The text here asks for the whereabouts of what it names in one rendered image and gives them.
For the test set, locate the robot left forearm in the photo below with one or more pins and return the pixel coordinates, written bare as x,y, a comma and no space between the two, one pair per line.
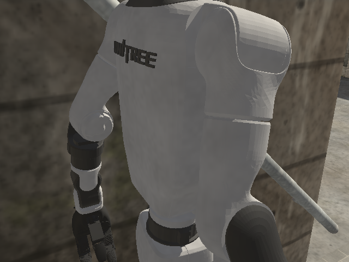
85,175

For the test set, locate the robot right forearm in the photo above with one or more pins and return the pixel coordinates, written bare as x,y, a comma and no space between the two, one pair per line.
252,236

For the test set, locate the robot right upper arm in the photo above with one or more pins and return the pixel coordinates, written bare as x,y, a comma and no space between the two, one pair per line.
243,57

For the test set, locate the humanoid robot torso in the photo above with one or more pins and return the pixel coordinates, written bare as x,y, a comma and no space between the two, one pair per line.
162,96

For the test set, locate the robot left hand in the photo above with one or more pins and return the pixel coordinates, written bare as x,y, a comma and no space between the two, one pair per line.
98,225

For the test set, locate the robot left upper arm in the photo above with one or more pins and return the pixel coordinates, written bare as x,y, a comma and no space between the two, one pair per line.
88,114

